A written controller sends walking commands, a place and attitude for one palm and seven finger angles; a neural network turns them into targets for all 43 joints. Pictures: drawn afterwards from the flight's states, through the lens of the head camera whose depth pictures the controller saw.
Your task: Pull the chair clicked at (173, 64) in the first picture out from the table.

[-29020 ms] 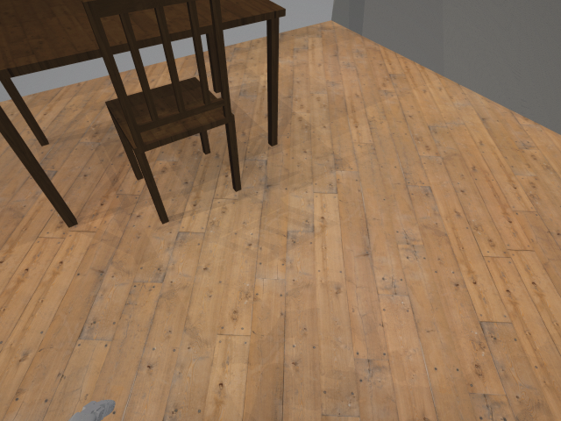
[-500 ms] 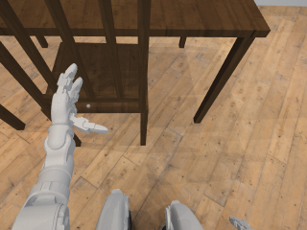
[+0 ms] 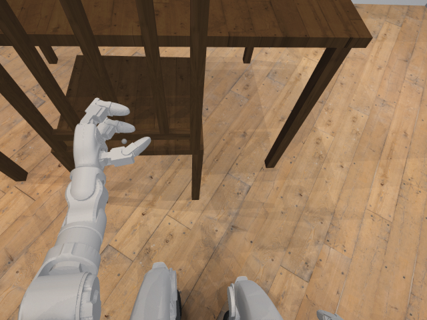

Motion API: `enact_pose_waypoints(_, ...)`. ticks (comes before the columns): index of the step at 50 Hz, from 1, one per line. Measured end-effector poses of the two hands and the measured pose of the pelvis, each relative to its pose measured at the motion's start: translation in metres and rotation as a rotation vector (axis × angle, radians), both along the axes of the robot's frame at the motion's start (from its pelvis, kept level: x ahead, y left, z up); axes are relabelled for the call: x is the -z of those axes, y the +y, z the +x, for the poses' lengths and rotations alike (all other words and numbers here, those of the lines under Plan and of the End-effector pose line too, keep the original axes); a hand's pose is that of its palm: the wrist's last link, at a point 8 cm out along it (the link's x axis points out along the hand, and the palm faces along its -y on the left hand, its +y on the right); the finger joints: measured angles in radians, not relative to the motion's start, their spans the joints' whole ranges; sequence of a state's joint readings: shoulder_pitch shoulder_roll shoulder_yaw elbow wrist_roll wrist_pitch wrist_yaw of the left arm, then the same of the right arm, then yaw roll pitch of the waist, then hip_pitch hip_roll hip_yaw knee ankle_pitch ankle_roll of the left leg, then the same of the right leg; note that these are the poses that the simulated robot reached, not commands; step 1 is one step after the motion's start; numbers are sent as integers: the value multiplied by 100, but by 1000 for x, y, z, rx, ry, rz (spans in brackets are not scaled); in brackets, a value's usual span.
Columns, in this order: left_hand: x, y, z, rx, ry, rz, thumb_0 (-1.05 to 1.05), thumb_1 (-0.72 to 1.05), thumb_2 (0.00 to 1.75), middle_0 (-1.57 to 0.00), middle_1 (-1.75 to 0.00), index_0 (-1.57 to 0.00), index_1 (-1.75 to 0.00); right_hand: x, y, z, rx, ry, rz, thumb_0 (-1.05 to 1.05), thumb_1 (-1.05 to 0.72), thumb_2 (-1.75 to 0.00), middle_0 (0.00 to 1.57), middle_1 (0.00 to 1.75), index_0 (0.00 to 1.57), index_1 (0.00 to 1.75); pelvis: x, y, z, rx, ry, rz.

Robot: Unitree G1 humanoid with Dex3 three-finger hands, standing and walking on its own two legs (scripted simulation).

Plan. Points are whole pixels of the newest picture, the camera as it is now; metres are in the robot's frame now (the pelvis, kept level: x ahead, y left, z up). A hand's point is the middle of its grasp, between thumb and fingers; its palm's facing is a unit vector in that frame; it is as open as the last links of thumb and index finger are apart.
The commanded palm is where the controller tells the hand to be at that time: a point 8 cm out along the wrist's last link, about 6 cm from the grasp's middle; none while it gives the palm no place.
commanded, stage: hook a spindle and tug to test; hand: left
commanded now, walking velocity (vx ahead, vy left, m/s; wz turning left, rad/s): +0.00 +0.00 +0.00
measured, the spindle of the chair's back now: (102, 80) +0.56 +0.21 +0.06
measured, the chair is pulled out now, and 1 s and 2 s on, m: -0.08 -0.08 -0.08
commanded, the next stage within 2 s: open the thumb and straighten the fingers in 0.80 s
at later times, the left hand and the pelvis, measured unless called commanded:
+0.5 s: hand (122, 151) +0.41 +0.16 +0.03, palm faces +0.06 -1.00 -0.01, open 4.4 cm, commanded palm +0.39 +0.20 +0.03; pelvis +0.01 +0.00 +0.01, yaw +0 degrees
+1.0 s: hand (129, 160) +0.40 +0.15 +0.02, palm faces +0.05 -1.00 -0.05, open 4.6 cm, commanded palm +0.37 +0.20 +0.03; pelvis +0.00 -0.01 +0.00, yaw +1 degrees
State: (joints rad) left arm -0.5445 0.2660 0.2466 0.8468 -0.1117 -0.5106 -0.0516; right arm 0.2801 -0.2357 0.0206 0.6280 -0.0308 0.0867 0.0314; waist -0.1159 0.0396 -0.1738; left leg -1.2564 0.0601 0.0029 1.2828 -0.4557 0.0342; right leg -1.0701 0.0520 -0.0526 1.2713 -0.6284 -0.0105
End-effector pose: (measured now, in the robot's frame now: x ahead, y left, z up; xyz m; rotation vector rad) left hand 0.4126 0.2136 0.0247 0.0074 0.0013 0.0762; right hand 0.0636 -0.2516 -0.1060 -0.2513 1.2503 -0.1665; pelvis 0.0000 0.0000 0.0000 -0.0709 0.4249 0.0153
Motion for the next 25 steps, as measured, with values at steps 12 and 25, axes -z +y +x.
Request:
enact_pose_waypoints(12, 1, 0, 2, 0, 2, 3, 1, 74, 83, -50, -145, -50, -144, -1, -1, 5, 0, -1, -1, 0, -90, -89, 20, 29, 20, 29, -1, 0, 3, 1, 3, 1)
enact_pose_waypoints(25, -5, -1, -25, 13, -20, 5, 2, 89, 90, -50, -145, -50, -145, -6, 2, 31, -29, -59, 16, 1, -90, -89, 20, 29, 20, 29, -6, 0, 7, -3, -15, 5)
